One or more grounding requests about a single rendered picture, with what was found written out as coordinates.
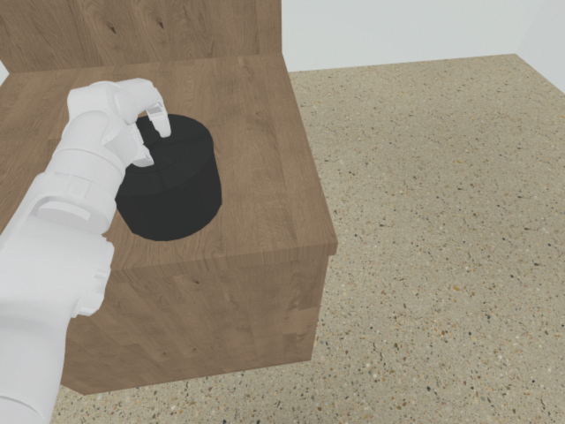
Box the robot left hand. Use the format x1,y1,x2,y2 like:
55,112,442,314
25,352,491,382
116,78,171,167

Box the robot left upper arm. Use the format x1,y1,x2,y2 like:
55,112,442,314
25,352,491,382
0,215,114,424

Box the lid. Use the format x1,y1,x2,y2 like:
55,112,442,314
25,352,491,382
116,114,214,200

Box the knob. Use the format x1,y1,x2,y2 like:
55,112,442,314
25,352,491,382
139,129,162,152

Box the pot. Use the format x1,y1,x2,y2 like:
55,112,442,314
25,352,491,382
115,153,222,241

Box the table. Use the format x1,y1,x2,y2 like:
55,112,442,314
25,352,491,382
0,0,338,396

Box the left robot forearm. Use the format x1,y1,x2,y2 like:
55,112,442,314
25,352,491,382
0,81,139,268

